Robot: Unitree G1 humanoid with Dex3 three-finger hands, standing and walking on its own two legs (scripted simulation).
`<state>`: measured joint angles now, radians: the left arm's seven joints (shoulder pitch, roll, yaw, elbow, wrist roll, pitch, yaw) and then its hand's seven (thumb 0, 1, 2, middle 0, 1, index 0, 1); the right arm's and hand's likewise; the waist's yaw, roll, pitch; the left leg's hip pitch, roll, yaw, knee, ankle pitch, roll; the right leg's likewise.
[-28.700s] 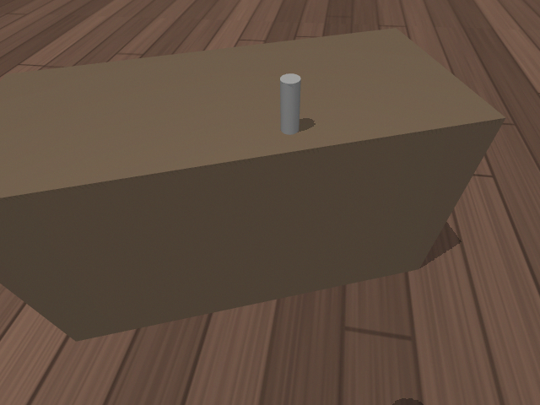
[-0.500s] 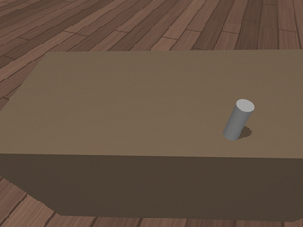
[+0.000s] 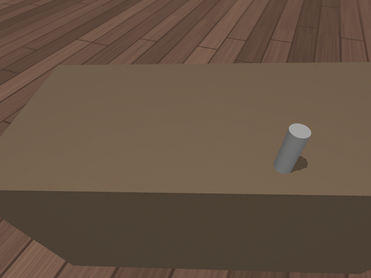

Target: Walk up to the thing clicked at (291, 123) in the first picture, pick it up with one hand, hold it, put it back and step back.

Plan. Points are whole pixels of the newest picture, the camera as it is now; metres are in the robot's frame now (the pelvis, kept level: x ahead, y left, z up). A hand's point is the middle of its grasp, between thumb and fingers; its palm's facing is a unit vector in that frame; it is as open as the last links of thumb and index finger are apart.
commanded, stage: stand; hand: right
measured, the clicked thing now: (290, 150) +0.42 -0.21 +0.04
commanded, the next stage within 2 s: step back in 0.38 s
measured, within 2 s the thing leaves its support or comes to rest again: neither
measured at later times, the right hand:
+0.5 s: hand out of the picture +0.07 -0.26 -0.16, palm faces +0.00 +0.94 -0.35, open 7.4 cm
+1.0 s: hand out of the picture -0.05 -0.23 -0.16, palm faces -0.06 +0.90 -0.43, open 7.4 cm
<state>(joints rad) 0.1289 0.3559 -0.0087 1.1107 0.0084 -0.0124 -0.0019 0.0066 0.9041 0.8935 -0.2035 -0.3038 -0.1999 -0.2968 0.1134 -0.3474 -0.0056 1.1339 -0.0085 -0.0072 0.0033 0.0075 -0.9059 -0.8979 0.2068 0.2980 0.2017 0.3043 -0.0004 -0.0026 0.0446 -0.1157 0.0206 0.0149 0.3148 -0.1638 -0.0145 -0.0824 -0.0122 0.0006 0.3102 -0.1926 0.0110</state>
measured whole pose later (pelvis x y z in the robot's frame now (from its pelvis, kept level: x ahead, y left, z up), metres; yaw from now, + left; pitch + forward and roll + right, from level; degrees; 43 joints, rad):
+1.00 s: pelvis -0.12 +0.04 -0.02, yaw +1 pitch -2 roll -1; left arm 0.05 0.41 0.06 0.86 0.01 0.08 0.03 0.01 0.90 0.89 -0.20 -0.30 -0.20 -0.30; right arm 0.16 -0.35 -0.05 0.95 -0.04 0.04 0.01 0.01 -0.91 -0.90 0.21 0.30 0.20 0.30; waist -0.01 -0.07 0.21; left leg -0.22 -0.03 -0.02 0.63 -0.38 0.04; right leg -0.48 0.06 0.13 0.92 -0.50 0.00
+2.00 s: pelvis -0.38 +0.05 -0.01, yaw -3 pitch -2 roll -2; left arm 0.19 0.42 0.10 0.81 0.02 0.08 0.00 0.01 0.90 0.89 -0.20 -0.30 -0.20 -0.30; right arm 0.17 -0.35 -0.05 0.87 -0.03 0.02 -0.02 0.01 -0.90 -0.90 0.21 0.30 0.21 0.30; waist 0.02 -0.06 0.16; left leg -0.30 0.02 -0.01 0.54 -0.21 0.02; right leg -0.43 0.12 0.21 1.20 -0.44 0.03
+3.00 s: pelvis -0.66 -0.02 -0.02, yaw -1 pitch -3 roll -1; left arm 0.29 0.36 0.05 0.98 0.04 -0.02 -0.01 0.01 0.90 0.89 -0.21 -0.30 -0.20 -0.30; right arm 0.20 -0.41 -0.07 0.93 -0.04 0.03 0.03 0.01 -0.91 -0.90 0.21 0.30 0.20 0.30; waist 0.04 0.05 0.04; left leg -0.39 0.02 -0.05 0.81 -0.40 0.00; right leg -0.18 0.01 0.02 0.56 -0.34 -0.01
